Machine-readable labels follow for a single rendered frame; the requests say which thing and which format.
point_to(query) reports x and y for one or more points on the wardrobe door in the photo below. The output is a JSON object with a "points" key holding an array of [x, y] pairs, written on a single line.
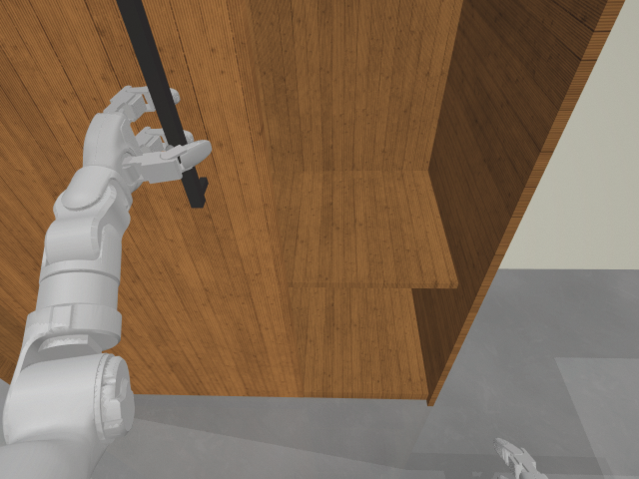
{"points": [[11, 335], [204, 294]]}

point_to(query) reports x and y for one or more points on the robot left hand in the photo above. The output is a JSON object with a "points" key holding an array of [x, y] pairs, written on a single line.
{"points": [[110, 142]]}

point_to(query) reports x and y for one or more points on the left robot upper arm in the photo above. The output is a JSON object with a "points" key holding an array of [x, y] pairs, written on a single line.
{"points": [[63, 414]]}

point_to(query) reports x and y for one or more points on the handle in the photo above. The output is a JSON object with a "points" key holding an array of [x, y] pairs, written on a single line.
{"points": [[138, 28]]}

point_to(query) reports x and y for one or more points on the robot right hand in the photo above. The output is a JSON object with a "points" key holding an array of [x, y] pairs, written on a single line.
{"points": [[520, 463]]}

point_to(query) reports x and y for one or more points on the left robot forearm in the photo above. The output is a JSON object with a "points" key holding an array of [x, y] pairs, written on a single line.
{"points": [[76, 311]]}

